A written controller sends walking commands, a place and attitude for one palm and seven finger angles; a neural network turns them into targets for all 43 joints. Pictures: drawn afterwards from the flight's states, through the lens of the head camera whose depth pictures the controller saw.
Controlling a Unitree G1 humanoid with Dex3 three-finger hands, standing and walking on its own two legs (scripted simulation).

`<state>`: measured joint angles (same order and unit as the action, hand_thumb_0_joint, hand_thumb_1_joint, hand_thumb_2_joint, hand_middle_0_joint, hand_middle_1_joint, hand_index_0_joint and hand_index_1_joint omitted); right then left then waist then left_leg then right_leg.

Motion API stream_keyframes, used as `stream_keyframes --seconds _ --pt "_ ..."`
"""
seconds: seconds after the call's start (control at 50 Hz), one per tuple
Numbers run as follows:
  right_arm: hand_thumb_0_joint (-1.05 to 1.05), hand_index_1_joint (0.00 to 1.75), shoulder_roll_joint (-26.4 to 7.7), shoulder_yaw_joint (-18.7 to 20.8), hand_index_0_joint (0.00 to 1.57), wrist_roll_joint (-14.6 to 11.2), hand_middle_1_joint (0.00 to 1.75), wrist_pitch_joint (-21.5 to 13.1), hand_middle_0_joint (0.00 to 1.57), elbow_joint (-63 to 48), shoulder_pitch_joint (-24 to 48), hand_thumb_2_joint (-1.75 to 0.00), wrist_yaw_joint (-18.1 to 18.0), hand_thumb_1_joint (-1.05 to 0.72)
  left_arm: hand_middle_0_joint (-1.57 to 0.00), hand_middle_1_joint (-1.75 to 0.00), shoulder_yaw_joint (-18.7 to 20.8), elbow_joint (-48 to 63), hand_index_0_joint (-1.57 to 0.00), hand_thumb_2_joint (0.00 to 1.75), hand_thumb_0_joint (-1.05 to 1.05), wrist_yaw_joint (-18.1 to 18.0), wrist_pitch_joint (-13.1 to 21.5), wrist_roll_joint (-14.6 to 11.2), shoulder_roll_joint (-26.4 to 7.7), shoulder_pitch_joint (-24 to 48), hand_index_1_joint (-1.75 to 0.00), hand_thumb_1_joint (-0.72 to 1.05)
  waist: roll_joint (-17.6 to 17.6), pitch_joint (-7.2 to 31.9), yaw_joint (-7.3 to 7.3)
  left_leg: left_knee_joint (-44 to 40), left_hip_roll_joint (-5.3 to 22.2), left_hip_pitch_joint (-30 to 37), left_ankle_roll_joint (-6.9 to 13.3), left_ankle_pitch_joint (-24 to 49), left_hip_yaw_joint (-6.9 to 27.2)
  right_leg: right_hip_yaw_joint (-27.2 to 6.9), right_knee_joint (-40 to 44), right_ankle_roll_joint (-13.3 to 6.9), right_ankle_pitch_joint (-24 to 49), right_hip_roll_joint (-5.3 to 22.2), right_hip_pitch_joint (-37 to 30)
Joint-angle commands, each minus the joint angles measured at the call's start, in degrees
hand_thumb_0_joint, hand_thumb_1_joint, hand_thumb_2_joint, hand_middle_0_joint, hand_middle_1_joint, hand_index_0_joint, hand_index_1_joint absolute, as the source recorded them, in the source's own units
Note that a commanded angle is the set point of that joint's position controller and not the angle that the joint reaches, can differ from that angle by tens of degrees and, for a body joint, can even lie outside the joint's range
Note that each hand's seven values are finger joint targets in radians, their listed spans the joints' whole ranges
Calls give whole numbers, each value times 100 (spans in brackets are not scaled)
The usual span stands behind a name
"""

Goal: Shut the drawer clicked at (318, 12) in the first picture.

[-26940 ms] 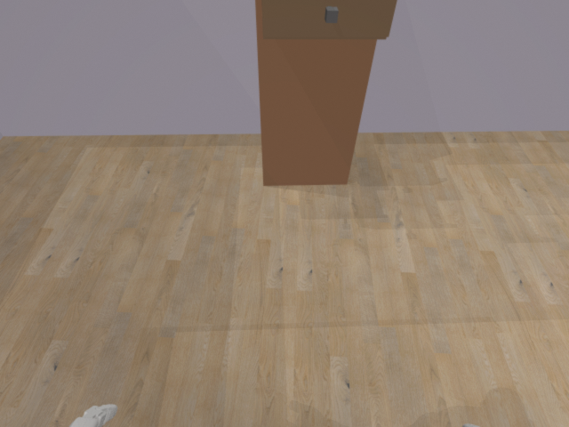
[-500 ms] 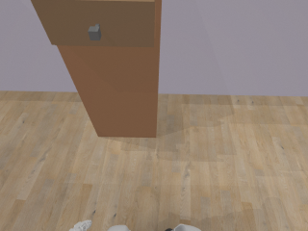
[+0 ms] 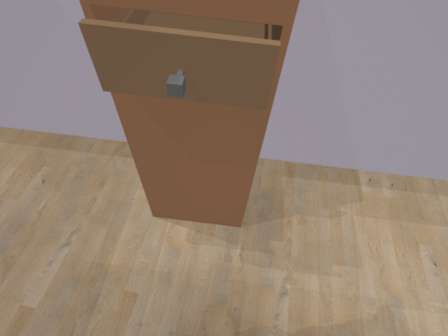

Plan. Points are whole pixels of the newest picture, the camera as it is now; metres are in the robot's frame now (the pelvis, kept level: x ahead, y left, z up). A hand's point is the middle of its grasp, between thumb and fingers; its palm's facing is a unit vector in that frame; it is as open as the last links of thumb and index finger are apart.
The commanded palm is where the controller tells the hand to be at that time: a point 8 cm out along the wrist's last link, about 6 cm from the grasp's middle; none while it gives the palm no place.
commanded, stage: come to a stop and stand still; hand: left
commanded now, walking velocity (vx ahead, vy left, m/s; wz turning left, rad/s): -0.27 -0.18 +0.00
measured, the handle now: (178, 81) +0.56 +0.16 +0.12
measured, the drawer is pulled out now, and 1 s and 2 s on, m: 0.07 0.07 0.07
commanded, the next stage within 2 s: look again from close up in 0.98 s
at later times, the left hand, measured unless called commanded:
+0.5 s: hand out of the picture +0.09 +0.13 -0.15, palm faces +0.01 -0.96 -0.28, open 7.4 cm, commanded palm none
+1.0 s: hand out of the picture -0.01 +0.15 -0.18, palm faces +0.05 -0.98 -0.20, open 7.4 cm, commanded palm none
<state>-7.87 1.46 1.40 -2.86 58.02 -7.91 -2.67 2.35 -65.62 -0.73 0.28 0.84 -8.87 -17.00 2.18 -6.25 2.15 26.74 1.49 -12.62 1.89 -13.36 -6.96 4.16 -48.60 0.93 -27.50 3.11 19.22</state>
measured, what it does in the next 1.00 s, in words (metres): steps on the spot: right foot, then left foot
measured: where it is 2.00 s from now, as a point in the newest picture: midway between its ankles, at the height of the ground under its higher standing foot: outside the picture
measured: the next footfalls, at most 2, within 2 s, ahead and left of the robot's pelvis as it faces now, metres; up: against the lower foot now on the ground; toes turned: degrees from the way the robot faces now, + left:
right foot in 0.26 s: +0.07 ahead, -0.14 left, +0.00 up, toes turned -4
left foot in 0.76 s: -0.02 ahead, +0.09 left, +0.00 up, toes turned +1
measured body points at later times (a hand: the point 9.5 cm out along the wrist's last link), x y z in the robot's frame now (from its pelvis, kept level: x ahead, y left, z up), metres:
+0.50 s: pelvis +0.00 -0.07 +0.00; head +0.05 -0.09 +0.45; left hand +0.09 +0.18 -0.13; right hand +0.04 -0.31 -0.16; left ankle -0.05 +0.09 -0.67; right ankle +0.03 -0.14 -0.74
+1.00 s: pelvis -0.01 -0.04 +0.00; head +0.02 -0.04 +0.45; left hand -0.01 +0.20 -0.16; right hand -0.02 -0.26 -0.16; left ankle -0.06 +0.09 -0.74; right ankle -0.02 -0.14 -0.73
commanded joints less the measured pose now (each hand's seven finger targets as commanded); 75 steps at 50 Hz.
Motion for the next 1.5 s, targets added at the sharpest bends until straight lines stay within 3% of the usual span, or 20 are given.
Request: stream_keyframes --seconds 0.0,0.14,0.2,0.24,0.26,0.34,0.64,0.7,0.72,0.74,0.78,0.88,0.96,1.04,1.06,1.1,1.16,1.24,1.38,1.48 --pt "0 30 -887 109 20 -6 30 119 20 81 -544 -90 -76 -90 -20 -30 38 295 -20 90 0 -57 -52 9 -338 -301 -30 90 -831 884 -165 -579 1478 868 525 4710 727 -90 602 73 580 67 -137" --pt "0 30 -1258 319 20 56 30 340 20 -15 -485 -90 -103 -90 -20 -30 216 835 -20 90 0 -37 -289 66 -703 178 -30 90 -1303 450 -203 -430 1776 398 684 4229 1001 -220 543 -125 455 -98 -29" --pt "0 30 -1283 369 20 10 30 381 20 -79 -336 -90 -63 -90 -20 -30 236 899 -20 90 0 -33 -217 69 -798 -46 -30 90 -1007 728 7 131 1401 308 290 3210 782 -208 1968 -168 2105 -29 -760" --pt "0 30 -752 313 20 -115 30 417 20 -246 -550 -90 40 -90 -20 -30 329 947 -20 90 0 -97 -65 148 -1508 -105 -30 90 1179 1074 -44 1569 2 -646 -363 -893 -29 -1843 2700 -827 5906 1550 -1557" --pt "0 30 -771 303 20 -143 30 495 20 -215 -559 -90 46 -90 -20 -30 281 920 -20 90 0 -95 -34 86 -1570 -98 -30 90 1046 1170 52 2545 -91 -712 -335 -2389 408 -1834 2740 -1299 6519 2082 -1497" --pt "0 30 -738 272 20 -119 30 650 20 -68 -547 -90 119 -90 -20 -30 238 1123 -20 90 0 -217 -56 24 -1185 573 -30 90 664 865 -153 3646 58 -1166 -416 -1584 947 -1363 2732 -1236 5320 1469 -1314" --pt "0 30 -679 214 20 -77 30 496 20 -38 -780 -90 254 -90 -20 -30 327 943 -20 90 0 -99 -31 91 -1301 409 -30 90 803 661 -56 534 -116 -6 -353 -997 533 -1702 3812 -885 846 1115 -959" --pt "0 30 -708 171 20 -49 30 383 20 219 -1409 -90 182 -90 -20 -30 252 893 -20 90 0 -54 -67 7 -1064 634 -30 90 257 648 -389 -777 8 1147 -206 -457 612 -1213 3469 -391 -61 606 -7" --pt "0 30 -930 191 20 15 30 349 20 209 -1362 -90 151 -90 -20 -30 185 892 -20 90 0 -20 -82 -37 -816 603 -30 90 -588 463 -363 -1254 584 877 14 -1063 1428 -848 2898 -196 -134 176 321" --pt "0 30 -1173 232 20 62 30 356 20 120 -1200 -90 123 -90 -20 -30 145 896 -20 90 0 8 -103 -41 -637 559 -30 90 -1321 270 -317 -1875 1339 302 303 -2268 2275 -260 2084 -47 205 -141 348" --pt "0 30 -1332 151 20 125 30 377 20 -119 -520 -90 90 -90 -20 -30 144 833 -20 90 0 69 -102 12 -620 559 -30 90 -1077 -54 -83 -2327 1632 -1063 657 -2859 2605 -139 1050 -42 343 -239 -235" --pt "0 30 -995 86 20 77 30 199 20 160 -936 -90 0 -90 -20 -30 72 608 -20 90 0 140 -47 25 -571 610 -30 90 -1120 -13 -281 -1599 1189 466 575 235 1881 -327 809 -116 523 -217 546" --pt "0 30 -1009 128 20 5 30 164 20 334 -1226 -90 -56 -90 -20 -30 72 483 -20 90 0 96 47 -54 -631 353 -30 90 -941 616 -240 -463 1026 1052 325 3123 1370 -187 2466 -115 1465 -248 -503" --pt "0 30 -554 72 20 -123 30 191 20 273 -1203 -90 -6 -90 -20 -30 136 235 -20 90 0 -30 75 -22 -1169 -181 -30 90 425 791 -168 36 126 -261 -265 -40 533 -1195 2752 -660 4358 1023 -1920" --pt "0 30 -795 50 20 -62 30 94 20 195 -889 -90 67 -90 -20 -30 45 36 -20 90 0 -328 204 36 -691 -383 -30 90 -855 1228 -253 375 300 368 -243 455 475 -1404 2028 -601 5113 763 -1439" --pt "0 30 -530 -34 20 -17 30 99 20 60 -1167 -90 94 -90 -20 -30 -38 473 -20 90 0 -230 154 -14 -782 107 -30 90 -901 831 -284 7 397 31 -100 -20 797 -1011 2094 -605 2261 386 -857" --pt "0 30 -629 -61 20 4 30 100 20 9 -1379 -90 78 -90 -20 -30 -49 460 -20 90 0 -168 203 8 -603 12 -30 90 -292 729 -278 199 595 11 -8 1413 810 -694 1884 -532 2838 106 -874" --pt "0 30 -506 -92 20 -57 30 143 20 -75 -1382 -90 54 -90 -20 -30 -34 419 -20 90 0 -185 265 -29 -746 -65 -30 90 698 596 -334 294 279 -68 -141 347 564 -1016 2275 -566 4476 492 -1147" --pt "0 30 -589 -108 20 -24 30 143 20 97 -1413 -90 46 -90 -20 -30 -36 593 -20 90 0 -172 192 -47 -754 75 -30 90 -236 422 -303 -103 381 249 -145 861 661 -928 2333 -494 3305 239 -894" --pt "0 30 -600 -112 20 -31 30 173 20 96 -1348 -90 37 -90 -20 -30 -23 596 -20 90 0 -152 172 -38 -842 47 -30 90 -15 480 -285 -96 328 214 -176 447 573 -1082 2551 -493 3110 296 -989"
